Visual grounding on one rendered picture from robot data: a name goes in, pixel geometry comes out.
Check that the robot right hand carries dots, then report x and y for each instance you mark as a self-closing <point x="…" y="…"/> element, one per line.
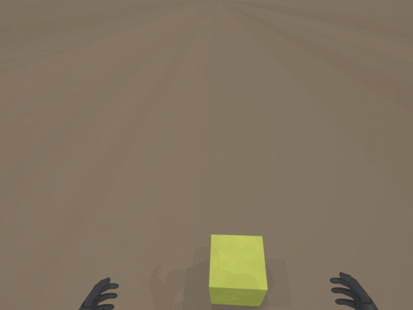
<point x="361" y="300"/>

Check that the carton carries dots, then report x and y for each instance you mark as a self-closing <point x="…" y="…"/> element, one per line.
<point x="237" y="270"/>

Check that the robot left hand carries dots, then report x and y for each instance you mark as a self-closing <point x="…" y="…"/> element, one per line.
<point x="95" y="296"/>

